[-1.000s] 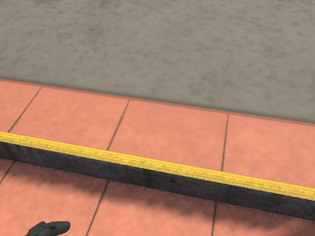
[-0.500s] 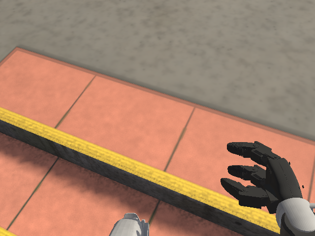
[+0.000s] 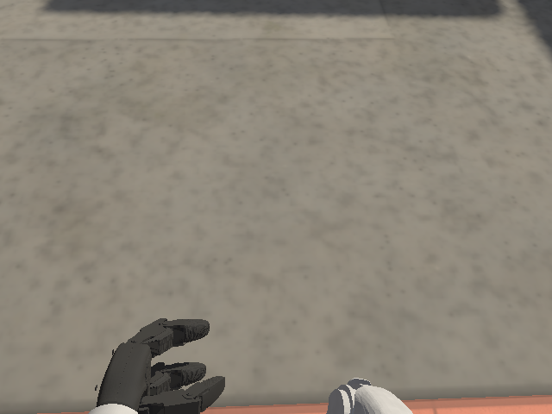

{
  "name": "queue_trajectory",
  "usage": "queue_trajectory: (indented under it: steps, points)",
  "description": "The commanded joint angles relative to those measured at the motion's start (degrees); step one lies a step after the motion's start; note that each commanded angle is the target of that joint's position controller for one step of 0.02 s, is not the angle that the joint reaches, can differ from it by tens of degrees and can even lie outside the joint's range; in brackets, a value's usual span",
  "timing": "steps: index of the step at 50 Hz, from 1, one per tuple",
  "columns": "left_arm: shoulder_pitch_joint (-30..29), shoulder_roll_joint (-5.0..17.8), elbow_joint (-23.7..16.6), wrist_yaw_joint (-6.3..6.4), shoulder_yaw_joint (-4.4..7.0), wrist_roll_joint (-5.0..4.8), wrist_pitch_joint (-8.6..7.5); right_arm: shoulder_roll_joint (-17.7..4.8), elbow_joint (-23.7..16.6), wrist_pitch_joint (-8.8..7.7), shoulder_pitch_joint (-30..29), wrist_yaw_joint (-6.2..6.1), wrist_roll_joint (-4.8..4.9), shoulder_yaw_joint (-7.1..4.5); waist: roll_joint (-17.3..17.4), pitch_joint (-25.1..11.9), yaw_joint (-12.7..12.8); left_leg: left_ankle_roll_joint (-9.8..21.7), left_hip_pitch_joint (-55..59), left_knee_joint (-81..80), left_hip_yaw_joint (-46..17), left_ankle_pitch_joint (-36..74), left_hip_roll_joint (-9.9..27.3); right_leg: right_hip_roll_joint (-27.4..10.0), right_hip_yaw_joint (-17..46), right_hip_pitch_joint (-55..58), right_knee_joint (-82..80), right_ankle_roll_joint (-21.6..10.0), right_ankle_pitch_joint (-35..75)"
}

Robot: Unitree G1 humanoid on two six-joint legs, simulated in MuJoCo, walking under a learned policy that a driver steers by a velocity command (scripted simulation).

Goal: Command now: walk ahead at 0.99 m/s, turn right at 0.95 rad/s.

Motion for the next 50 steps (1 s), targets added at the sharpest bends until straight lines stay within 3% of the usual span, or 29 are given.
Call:
queue_trajectory:
  steps: [1, 2, 3, 4, 5, 6, 7, 9, 11, 13, 17, 19, 22, 23, 24, 25, 26, 28, 31, 34, 35, 37, 40, 41, 42, 43, 44, 46, 50]
  points:
    - [25.29, 12.64, 3.36, 0.01, 5.12, -1.35, -0.46, -24.56, -11.78, 0.42, -8.60, -1.19, 2.51, -5.90, 10.26, -14.77, 15.81, 7.35, -18.15, 27.22, -7.73, 127.68, 13.94, 9.13, -2.22, 50.29, -13.45, -0.08, -9.16]
    - [28.92, 15.78, 3.55, 0.33, 7.18, -2.02, -1.02, -25.42, -13.44, 0.73, -11.32, 0.68, 3.12, -7.05, 12.25, -17.05, 16.32, 8.30, -21.21, 48.61, -11.45, 115.54, 13.76, 9.51, 9.30, 56.73, -24.74, -3.00, -16.74]
    - [19.01, 16.87, 2.38, 0.73, 8.27, -2.64, -2.03, -12.15, -14.96, -0.15, -13.78, 3.56, 2.01, -4.59, 0.34, -9.45, 9.81, 6.96, -42.03, 72.39, -15.54, 41.26, 2.49, 2.12, 34.66, 56.52, -44.27, -8.62, -22.57]
    - [17.11, 20.91, 2.99, 0.45, 9.86, -2.06, -0.92, -11.09, -23.67, -1.96, -22.41, 5.38, 0.00, -4.66, -6.73, -12.99, 7.31, 4.18, -57.80, 89.48, -25.96, 15.65, -9.63, -5.04, 69.13, 61.60, -65.80, -13.69, -30.68]
    - [17.32, 20.98, 1.75, 0.59, 9.70, -0.35, -1.69, -9.49, -28.25, -4.14, -23.51, 6.00, -2.54, -4.05, 2.39, -12.82, 3.64, 5.04, -62.84, 92.13, -35.21, 18.60, -6.45, -8.51, 81.10, 60.83, -73.63, -11.68, -34.75]
    - [21.09, 16.92, 5.10, 1.01, 8.68, 0.40, -2.49, -8.72, -27.84, -4.92, -24.54, 5.95, -2.66, -3.46, 10.45, -6.37, 3.20, 5.62, -65.85, 91.53, -36.14, 16.67, -5.86, -9.69, 82.14, 54.94, -75.29, -10.15, -31.94]
    - [21.40, 11.39, 6.94, 1.49, 7.24, 2.52, -3.63, -6.43, -28.26, -5.06, -24.72, 5.20, -2.04, -2.75, 14.35, -0.10, 0.34, 5.26, -67.61, 94.62, -36.29, 15.08, -5.66, -7.98, 77.65, 46.83, -71.71, -8.86, -22.42]
    - [23.46, 11.75, 10.40, 2.89, 6.64, 3.46, -6.61, -0.32, -32.09, -3.00, -27.72, 2.95, -4.08, 0.53, 11.51, -0.10, -2.36, 5.58, -73.15, 103.65, -36.93, 7.06, -4.04, -3.16, 63.04, 42.55, -65.10, -8.74, -1.88]
    - [21.78, 13.75, 11.00, 2.83, 6.32, 2.43, -8.03, -2.90, -31.89, -0.44, -26.98, 1.98, -4.39, 1.12, 13.39, 0.52, -4.92, 4.59, -71.85, 90.06, -36.56, -0.89, -0.58, -0.65, 51.07, 37.64, -68.83, -6.94, -2.12]
    - [22.54, 14.02, 11.16, 1.84, 5.69, 1.44, -9.54, -7.92, -35.41, 0.15, -35.36, 1.56, -2.57, 0.76, 12.09, 7.74, -2.78, 3.18, -67.19, 65.86, -32.34, 1.68, 2.22, 2.48, 44.60, 31.09, -73.98, -5.53, 5.25]
    - [26.61, 17.76, 12.02, 1.84, 7.37, 0.46, -8.96, -6.55, -33.99, 0.90, -36.07, 4.15, -1.40, 1.63, 3.29, -3.69, 1.14, 3.90, -39.32, 33.86, -28.01, 28.84, -1.07, 4.25, 37.00, 40.29, -77.39, -1.64, 25.61]
    - [26.91, 19.53, 11.57, 1.52, 8.37, 0.33, -8.17, -7.83, -32.65, 0.84, -35.03, 4.31, -0.04, 1.13, -3.51, -4.94, 0.98, 4.27, -34.64, 22.74, -26.41, 26.61, -4.57, 3.65, 37.08, 48.80, -71.62, 0.36, 40.57]
    - [23.40, 21.39, 9.95, 0.59, 9.48, 1.36, -8.49, -15.42, -29.65, -0.21, -24.46, 1.65, 1.20, -2.62, -6.68, -12.23, -6.33, 3.18, -18.54, 11.66, -29.78, 23.22, -5.72, 2.63, 40.12, 56.32, -49.03, 5.53, 52.00]
    - [19.38, 20.37, 8.20, 0.28, 9.38, 1.55, -8.90, -18.57, -25.82, -0.55, -12.21, 0.62, 0.73, -4.62, -4.44, -17.03, -12.14, 3.75, -5.71, 11.70, -31.83, 19.82, -2.64, 3.48, 38.17, 50.99, -34.70, 6.62, 44.86]
    - [18.47, 11.37, 5.75, 0.55, 7.16, 2.45, -9.13, -19.32, -22.69, -0.96, -4.58, -0.07, -1.49, -5.32, 4.09, -17.69, -11.96, 4.45, 7.99, 17.37, -38.01, 13.46, 7.91, 4.97, 33.79, 35.52, -20.57, 6.13, -1.06]
    - [25.20, 7.42, 2.45, 1.50, 4.97, -0.54, -8.64, -23.15, -24.15, -0.98, -7.06, 0.45, -4.48, -5.88, 16.85, -23.60, -5.99, 9.50, 15.36, 11.16, -68.13, 15.37, 22.99, 6.56, 26.62, 21.91, -5.00, 8.16, -9.97]
    - [25.53, 12.09, 2.88, 2.22, 5.11, -0.03, -7.60, -19.82, -24.56, -0.76, -13.20, 1.34, -3.96, -6.27, 14.83, -23.07, -4.77, 14.27, 9.31, 4.76, -74.47, 0.48, 23.01, 1.16, 23.34, 16.12, -0.53, 7.81, -1.90]
    - [16.51, 14.68, 2.39, 0.68, 5.70, 2.16, -6.00, -11.34, -23.41, -1.10, -17.50, 2.18, -2.63, -4.23, 2.20, -8.34, -5.00, 12.83, -8.45, 1.02, -58.07, -2.67, 16.60, -3.28, 21.47, 16.68, -3.40, 8.13, 5.50]
    - [13.12, 10.62, -1.09, -0.92, 4.38, 3.50, -4.95, -9.60, -15.28, -3.09, -9.52, 2.49, -1.41, -3.04, 3.24, -0.04, -2.12, 12.34, -18.04, 2.37, -46.00, 43.09, 13.32, -2.97, 24.20, 17.54, -9.46, 9.81, 0.46]
    - [11.41, 10.71, -3.27, -1.10, 3.28, 3.93, -5.47, -13.35, -12.65, -3.81, -11.52, 3.16, 0.05, -3.45, 7.01, 1.06, 1.03, 10.53, -22.87, -1.15, -35.25, 58.87, 9.27, -0.15, 23.34, 23.05, -28.50, 10.81, 3.64]
    - [10.87, 10.06, -2.63, -1.02, 2.96, -1.74, -6.69, -15.14, -14.67, -3.29, -21.13, 1.85, 3.41, -4.19, 8.78, 2.15, 3.82, 11.04, -26.87, -0.64, -32.24, 55.25, 5.92, -2.52, 20.91, 27.56, -38.62, 11.15, 9.47]
    - [5.55, 9.64, -2.93, -2.01, 1.96, -0.03, -8.34, -19.02, -12.93, -3.40, -14.91, 1.19, 4.64, -5.12, 5.44, -1.87, 0.41, 11.93, -33.00, -2.33, -31.72, 53.31, 4.51, 0.76, 15.80, 45.33, -49.89, 12.13, 23.58]
    - [10.69, 14.32, -1.01, -1.20, 3.91, 1.93, -8.31, -21.95, -11.90, -3.56, -12.60, 1.19, 4.04, -5.96, 7.09, -5.45, 4.57, 9.01, -28.23, 6.57, -33.12, 59.31, 3.60, 2.86, 17.15, 58.61, -58.97, 9.17, 32.04]
    - [14.72, 16.00, 0.08, -0.32, 4.71, 2.96, -8.02, -21.29, -12.17, -3.20, -12.16, 1.36, 4.12, -5.71, 7.86, -7.07, 6.85, 6.91, -29.59, 15.14, -33.00, 58.25, 1.77, 0.78, 18.41, 65.21, -61.36, 7.63, 38.33]
    - [20.35, 19.76, 0.71, 0.98, 5.72, 4.35, -7.58, -18.67, -14.29, -2.96, -12.54, 1.51, 2.97, -4.92, 4.38, -12.04, 8.89, 4.06, -39.17, 31.11, -32.35, 40.05, -2.16, -8.89, 25.21, 78.19, -57.34, 4.49, 61.19]
    - [21.05, 20.19, -0.87, 1.64, 4.72, 6.66, -6.76, -11.12, -13.93, -2.14, -1.61, 1.75, 2.28, -2.47, -11.70, -25.99, 4.03, 0.63, -51.04, 59.26, -32.68, -13.37, -7.91, -31.17, 43.78, 91.94, -51.47, -7.14, 90.25]
    - [21.41, 16.80, -1.80, 1.44, 4.15, 4.40, -5.63, -17.89, -12.96, -1.34, 0.45, 2.06, 2.40, -3.91, -8.34, -33.57, 5.34, 0.30, -50.81, 65.54, -39.41, -15.30, -5.25, -30.12, 43.37, 90.39, -51.13, -8.18, 88.69]
    - [14.83, 13.99, -0.93, 1.24, 4.12, 0.71, -4.95, -18.40, -15.55, 0.70, -6.03, 1.00, 2.92, -4.73, -2.75, -21.38, 1.93, -1.44, -58.42, 62.35, -33.93, -7.42, -0.96, -23.73, 35.56, 78.25, -57.72, -5.32, 61.70]
    - [5.07, 11.80, 0.09, 1.88, 4.25, 1.89, -4.47, -13.01, -17.33, 5.48, -5.19, -0.27, 2.70, -4.99, -7.63, -7.76, -5.79, -3.33, -49.18, 57.36, -30.82, -2.22, 2.10, -20.71, 24.44, 48.88, -70.05, -1.49, 38.80]
Keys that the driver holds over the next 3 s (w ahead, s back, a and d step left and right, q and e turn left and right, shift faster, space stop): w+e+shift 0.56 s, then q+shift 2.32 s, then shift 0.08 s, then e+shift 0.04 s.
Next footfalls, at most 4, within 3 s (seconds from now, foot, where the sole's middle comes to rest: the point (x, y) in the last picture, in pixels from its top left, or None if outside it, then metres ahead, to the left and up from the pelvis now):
0.04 right None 0.23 0.01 -0.61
0.48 left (244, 310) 0.66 0.09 -0.61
0.84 right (401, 261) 0.82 -0.29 -0.61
1.22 left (303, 208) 0.98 -0.05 -0.61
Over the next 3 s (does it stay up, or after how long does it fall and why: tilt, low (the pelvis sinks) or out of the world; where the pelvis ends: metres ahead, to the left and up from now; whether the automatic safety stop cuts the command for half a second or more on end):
stays up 0.90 -0.05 0.16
